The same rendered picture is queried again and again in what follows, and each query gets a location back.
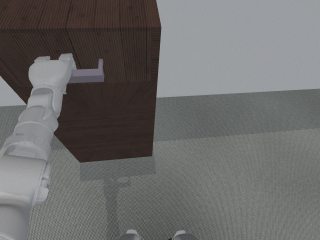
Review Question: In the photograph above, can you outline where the robot shin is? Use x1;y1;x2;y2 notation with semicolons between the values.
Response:
173;230;186;238
126;229;138;235

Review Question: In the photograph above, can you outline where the robot right shin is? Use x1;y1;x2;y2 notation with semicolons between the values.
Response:
173;230;186;238

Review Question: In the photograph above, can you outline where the cabinet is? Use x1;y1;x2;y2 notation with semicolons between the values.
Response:
0;0;162;163

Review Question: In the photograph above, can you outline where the drawer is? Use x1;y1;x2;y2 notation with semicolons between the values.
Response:
0;31;151;86

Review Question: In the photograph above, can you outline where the handle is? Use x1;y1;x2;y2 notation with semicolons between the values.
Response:
68;58;105;84

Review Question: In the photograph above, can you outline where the robot left hand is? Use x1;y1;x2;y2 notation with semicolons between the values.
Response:
28;53;77;95

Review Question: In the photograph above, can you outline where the robot left upper arm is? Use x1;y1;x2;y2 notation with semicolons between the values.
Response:
0;154;52;240

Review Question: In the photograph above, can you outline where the robot left forearm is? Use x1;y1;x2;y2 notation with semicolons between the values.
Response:
0;84;63;162

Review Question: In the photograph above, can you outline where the robot left shin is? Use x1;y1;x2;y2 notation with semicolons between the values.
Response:
126;229;138;235

